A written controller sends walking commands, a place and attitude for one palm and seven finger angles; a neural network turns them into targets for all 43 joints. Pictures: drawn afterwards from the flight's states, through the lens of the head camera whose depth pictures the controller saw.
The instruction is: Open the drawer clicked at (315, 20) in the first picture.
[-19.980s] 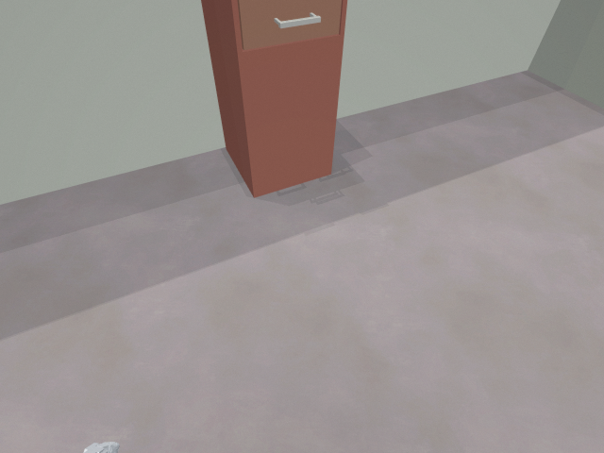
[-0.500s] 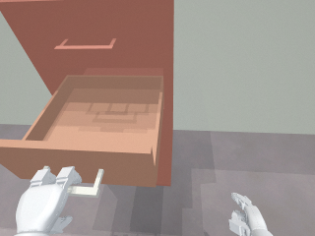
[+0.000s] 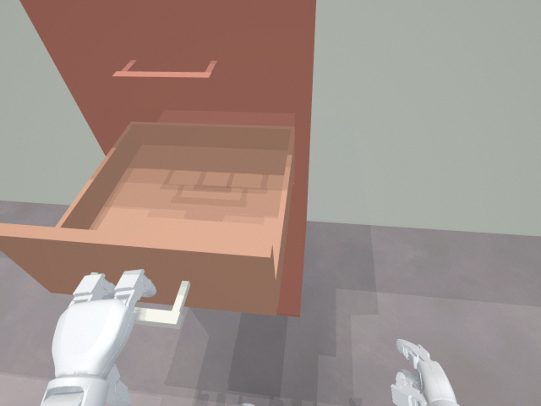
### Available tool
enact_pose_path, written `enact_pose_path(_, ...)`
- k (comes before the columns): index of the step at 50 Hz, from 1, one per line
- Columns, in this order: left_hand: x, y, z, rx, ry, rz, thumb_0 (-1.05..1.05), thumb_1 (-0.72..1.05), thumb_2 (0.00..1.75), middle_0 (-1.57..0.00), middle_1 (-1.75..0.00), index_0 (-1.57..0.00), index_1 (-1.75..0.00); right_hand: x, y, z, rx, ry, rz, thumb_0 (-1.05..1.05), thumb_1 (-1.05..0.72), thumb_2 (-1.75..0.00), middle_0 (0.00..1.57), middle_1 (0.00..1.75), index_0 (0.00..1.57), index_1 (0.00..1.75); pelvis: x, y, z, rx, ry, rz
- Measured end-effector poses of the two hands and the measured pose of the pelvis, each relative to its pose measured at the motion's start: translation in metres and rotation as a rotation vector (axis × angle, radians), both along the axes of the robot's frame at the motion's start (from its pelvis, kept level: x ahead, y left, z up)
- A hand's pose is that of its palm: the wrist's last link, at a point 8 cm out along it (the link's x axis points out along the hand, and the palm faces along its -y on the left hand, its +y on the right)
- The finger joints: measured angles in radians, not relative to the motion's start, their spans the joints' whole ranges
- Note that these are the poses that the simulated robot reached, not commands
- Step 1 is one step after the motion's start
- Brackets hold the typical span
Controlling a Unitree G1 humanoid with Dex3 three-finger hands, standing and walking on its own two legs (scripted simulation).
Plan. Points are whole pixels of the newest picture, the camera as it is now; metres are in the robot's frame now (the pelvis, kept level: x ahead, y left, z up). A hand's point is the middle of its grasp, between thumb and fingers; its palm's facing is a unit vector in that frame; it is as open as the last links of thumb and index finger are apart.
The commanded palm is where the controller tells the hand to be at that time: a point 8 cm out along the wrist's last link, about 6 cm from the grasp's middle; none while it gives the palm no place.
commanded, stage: lift the hand off the handle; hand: left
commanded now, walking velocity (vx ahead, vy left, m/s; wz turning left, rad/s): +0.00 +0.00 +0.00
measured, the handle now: (131, 299) +0.23 +0.23 +0.06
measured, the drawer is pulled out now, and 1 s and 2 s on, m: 0.30 0.30 0.30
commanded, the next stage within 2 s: draw the hand back to the body in 1.30 s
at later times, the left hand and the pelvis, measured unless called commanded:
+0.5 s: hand (109, 319) +0.19 +0.23 +0.09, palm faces +0.08 -0.10 -0.99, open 13.4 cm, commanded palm +0.17 +0.23 +0.16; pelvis +0.00 +0.00 +0.01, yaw +0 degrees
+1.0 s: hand (74, 289) +0.19 +0.24 +0.17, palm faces +0.14 -0.10 -0.98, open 13.7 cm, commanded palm +0.15 +0.23 +0.23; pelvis +0.01 +0.01 +0.03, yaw +0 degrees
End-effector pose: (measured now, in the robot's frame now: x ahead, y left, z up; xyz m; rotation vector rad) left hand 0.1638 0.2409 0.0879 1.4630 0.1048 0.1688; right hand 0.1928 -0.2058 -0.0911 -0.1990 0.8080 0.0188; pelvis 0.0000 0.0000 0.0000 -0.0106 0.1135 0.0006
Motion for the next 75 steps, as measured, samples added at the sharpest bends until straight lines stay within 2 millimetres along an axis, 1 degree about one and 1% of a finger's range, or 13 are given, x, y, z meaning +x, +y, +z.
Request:
enact_pose_path(7, 0.003, 0.001, 0.004, 0.000, 0.020, -0.002, 0.00, -0.49, 0.30, -0.31, -1.20, -0.34, -1.27, 0.001, -0.002, 0.005, -0.008, -0.012, -0.005, 0.01, -0.90, -0.89, 0.20, 0.30, 0.20, 0.30, -0.002, -0.001, 0.003, -0.001, -0.016, 0.003)
enact_pose_path(11, 0.004, -0.003, 0.011, -0.012, 0.022, -0.031, 0.00, -0.49, 0.30, -0.32, -1.20, -0.36, -1.26, 0.003, -0.003, 0.011, -0.005, -0.039, -0.015, 0.01, -0.90, -0.89, 0.20, 0.30, 0.20, 0.30, -0.002, -0.001, 0.005, -0.002, -0.027, 0.000)
enact_pose_path(16, 0.004, -0.006, 0.029, 0.001, -0.015, -0.074, 0.00, -0.49, 0.30, -0.32, -1.20, -0.37, -1.24, 0.005, -0.004, 0.017, 0.000, -0.059, -0.021, 0.01, -0.90, -0.89, 0.20, 0.30, 0.20, 0.30, 0.000, 0.000, 0.008, -0.001, -0.037, -0.008)
enact_pose_path(22, 0.004, -0.004, 0.045, 0.002, -0.028, -0.061, 0.00, -0.49, 0.30, -0.32, -1.20, -0.39, -1.24, 0.009, -0.003, 0.021, 0.012, -0.064, -0.018, 0.01, -0.91, -0.89, 0.20, 0.30, 0.20, 0.30, 0.001, 0.001, 0.012, 0.001, -0.054, -0.008)
enact_pose_path(35, 0.006, -0.002, 0.079, 0.005, -0.014, -0.073, 0.00, -0.49, 0.30, -0.33, -1.20, -0.40, -1.24, 0.020, 0.006, 0.033, 0.022, -0.080, 0.015, 0.01, -0.90, -0.89, 0.20, 0.30, 0.20, 0.30, 0.006, 0.001, 0.024, 0.001, -0.098, -0.005)
enact_pose_path(45, 0.001, -0.002, 0.116, 0.005, -0.081, -0.084, 0.00, -0.49, 0.30, -0.33, -1.20, -0.37, -1.23, 0.030, 0.011, 0.045, 0.036, -0.106, 0.035, 0.01, -0.90, -0.89, 0.20, 0.30, 0.20, 0.30, 0.008, 0.005, 0.031, 0.000, -0.119, -0.003)
enact_pose_path(49, 0.000, -0.001, 0.129, 0.009, -0.101, -0.077, 0.00, -0.49, 0.30, -0.32, -1.20, -0.35, -1.22, 0.033, 0.014, 0.049, 0.047, -0.114, 0.043, 0.01, -0.91, -0.89, 0.20, 0.30, 0.20, 0.30, 0.007, 0.006, 0.033, 0.000, -0.131, -0.002)
enact_pose_path(57, -0.002, 0.000, 0.146, 0.010, -0.101, -0.093, 0.00, -0.49, 0.30, -0.32, -1.20, -0.32, -1.21, 0.034, 0.020, 0.057, 0.065, -0.139, 0.059, 0.01, -0.91, -0.89, 0.19, 0.30, 0.20, 0.30, 0.003, 0.008, 0.035, 0.000, -0.153, 0.000)
enact_pose_path(62, -0.001, -0.005, 0.159, 0.008, -0.130, -0.120, 0.00, -0.49, 0.30, -0.32, -1.20, -0.32, -1.20, 0.033, 0.025, 0.058, 0.076, -0.151, 0.072, 0.01, -0.91, -0.89, 0.19, 0.30, 0.20, 0.30, -0.001, 0.008, 0.036, -0.001, -0.164, 0.004)
enact_pose_path(65, 0.001, -0.009, 0.162, 0.005, -0.137, -0.130, 0.00, -0.49, 0.30, -0.32, -1.20, -0.32, -1.20, 0.032, 0.028, 0.058, 0.091, -0.153, 0.078, 0.01, -0.91, -0.89, 0.19, 0.30, 0.20, 0.30, -0.003, 0.008, 0.037, 0.000, -0.165, 0.004)
enact_pose_path(70, 0.002, -0.012, 0.158, 0.001, -0.103, -0.131, 0.00, -0.49, 0.30, -0.32, -1.20, -0.32, -1.20, 0.028, 0.029, 0.057, 0.110, -0.149, 0.083, 0.01, -0.90, -0.89, 0.19, 0.30, 0.20, 0.30, -0.005, 0.006, 0.037, 0.002, -0.163, 0.001)
enact_pose_path(75, 0.000, -0.014, 0.154, 0.005, -0.088, -0.143, 0.00, -0.49, 0.30, -0.32, -1.20, -0.32, -1.20, 0.024, 0.026, 0.055, 0.107, -0.144, 0.082, 0.01, -0.90, -0.89, 0.20, 0.30, 0.20, 0.30, -0.006, 0.004, 0.037, 0.001, -0.162, 0.000)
